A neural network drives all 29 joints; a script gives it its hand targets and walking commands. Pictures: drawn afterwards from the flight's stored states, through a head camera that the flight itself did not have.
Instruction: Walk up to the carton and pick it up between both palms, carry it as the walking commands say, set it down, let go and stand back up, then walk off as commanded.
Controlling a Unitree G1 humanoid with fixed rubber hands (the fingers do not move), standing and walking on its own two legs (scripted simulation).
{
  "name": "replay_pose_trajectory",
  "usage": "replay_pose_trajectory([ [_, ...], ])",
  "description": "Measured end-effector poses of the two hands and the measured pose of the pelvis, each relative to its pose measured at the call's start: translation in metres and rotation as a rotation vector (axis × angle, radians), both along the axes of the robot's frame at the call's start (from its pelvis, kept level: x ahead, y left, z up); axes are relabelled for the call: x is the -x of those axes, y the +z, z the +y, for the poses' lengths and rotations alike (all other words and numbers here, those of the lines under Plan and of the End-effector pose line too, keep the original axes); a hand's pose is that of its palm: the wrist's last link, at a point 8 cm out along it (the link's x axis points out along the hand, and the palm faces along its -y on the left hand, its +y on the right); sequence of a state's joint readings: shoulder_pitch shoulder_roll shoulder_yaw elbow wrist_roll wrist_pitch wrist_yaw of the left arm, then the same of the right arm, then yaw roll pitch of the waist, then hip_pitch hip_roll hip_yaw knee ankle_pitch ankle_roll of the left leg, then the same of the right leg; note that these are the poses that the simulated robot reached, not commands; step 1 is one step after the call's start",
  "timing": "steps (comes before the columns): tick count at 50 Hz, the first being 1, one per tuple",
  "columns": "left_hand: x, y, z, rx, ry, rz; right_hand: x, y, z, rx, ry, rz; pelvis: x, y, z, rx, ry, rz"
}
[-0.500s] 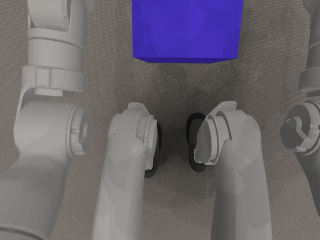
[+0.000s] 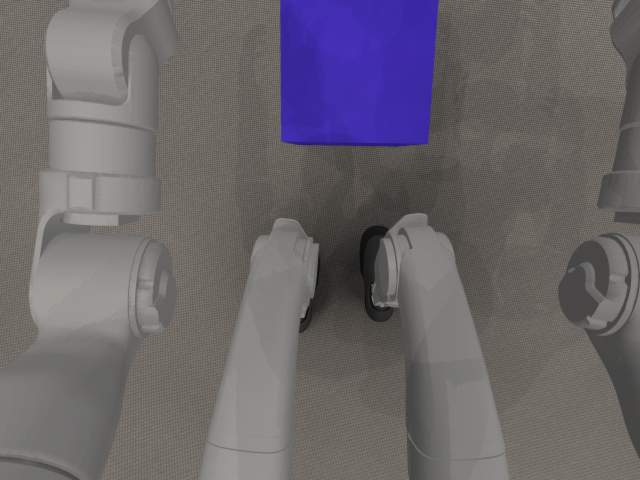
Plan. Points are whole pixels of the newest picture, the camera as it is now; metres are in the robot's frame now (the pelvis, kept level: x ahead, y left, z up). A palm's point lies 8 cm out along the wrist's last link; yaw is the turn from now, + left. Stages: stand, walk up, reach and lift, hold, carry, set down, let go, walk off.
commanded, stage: set down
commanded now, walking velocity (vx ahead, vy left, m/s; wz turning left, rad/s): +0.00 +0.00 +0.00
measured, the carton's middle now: (352, 77) +0.52 -0.02 -0.42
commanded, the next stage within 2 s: let go in 0.26 s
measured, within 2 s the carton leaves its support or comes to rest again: neither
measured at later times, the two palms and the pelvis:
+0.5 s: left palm out of the picture +0.53 +0.18 -0.04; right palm out of the picture +0.53 -0.23 -0.04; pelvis +0.01 +0.00 +0.08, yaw +0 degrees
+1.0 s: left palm out of the picture +0.33 +0.22 +0.09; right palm out of the picture +0.32 -0.25 +0.09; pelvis +0.04 +0.00 +0.15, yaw +1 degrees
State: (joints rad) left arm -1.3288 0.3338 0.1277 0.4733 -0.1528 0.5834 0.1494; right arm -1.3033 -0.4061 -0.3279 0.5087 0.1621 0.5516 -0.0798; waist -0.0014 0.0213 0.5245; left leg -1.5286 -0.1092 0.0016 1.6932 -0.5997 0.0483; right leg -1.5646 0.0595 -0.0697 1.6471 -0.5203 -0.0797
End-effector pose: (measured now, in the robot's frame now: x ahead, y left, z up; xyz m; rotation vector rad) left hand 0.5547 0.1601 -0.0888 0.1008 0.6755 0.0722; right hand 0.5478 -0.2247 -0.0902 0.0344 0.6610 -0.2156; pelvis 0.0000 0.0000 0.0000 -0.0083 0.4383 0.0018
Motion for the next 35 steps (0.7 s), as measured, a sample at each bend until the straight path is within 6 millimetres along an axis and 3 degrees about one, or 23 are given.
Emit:
replay_pose_trajectory([
  [6,-0.004,0.034,0.002,0.016,-0.002,-0.030,0.002,0.022,0.004,-0.007,0.007,0.030,0.001,0.030,0.002,0.008,0.004,0.003],
  [14,0.005,0.053,0.010,0.005,0.014,0.014,-0.001,0.054,0.006,-0.003,0.014,0.025,0.000,0.062,0.005,0.012,0.007,0.006],
  [23,0.013,0.054,0.018,0.001,0.023,0.044,0.009,0.051,0.003,-0.004,0.022,0.083,-0.006,0.080,0.005,0.016,0.011,0.009],
  [26,0.032,0.052,0.027,-0.026,0.035,0.079,0.025,0.056,-0.004,0.029,0.045,0.088,-0.011,0.086,0.005,0.015,0.012,-0.010],
  [29,0.065,0.056,0.039,-0.064,0.042,0.113,0.050,0.067,-0.008,0.078,0.099,0.096,-0.016,0.095,0.003,0.012,0.012,-0.044],
  [35,0.129,0.079,0.054,-0.095,0.022,0.187,0.104,0.091,-0.009,0.113,0.199,0.163,-0.020,0.112,0.001,0.007,0.016,-0.134],
])
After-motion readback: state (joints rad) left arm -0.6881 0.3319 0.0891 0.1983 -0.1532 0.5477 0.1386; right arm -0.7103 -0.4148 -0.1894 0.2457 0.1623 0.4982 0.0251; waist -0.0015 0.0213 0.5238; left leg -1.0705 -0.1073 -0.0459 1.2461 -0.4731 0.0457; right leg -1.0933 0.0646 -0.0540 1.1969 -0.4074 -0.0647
